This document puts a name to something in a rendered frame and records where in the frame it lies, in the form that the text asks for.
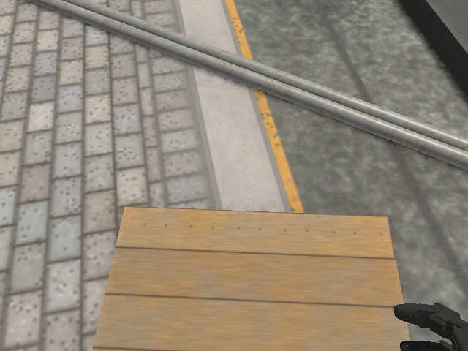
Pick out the right robot hand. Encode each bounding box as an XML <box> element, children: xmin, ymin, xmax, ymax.
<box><xmin>394</xmin><ymin>303</ymin><xmax>468</xmax><ymax>351</ymax></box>

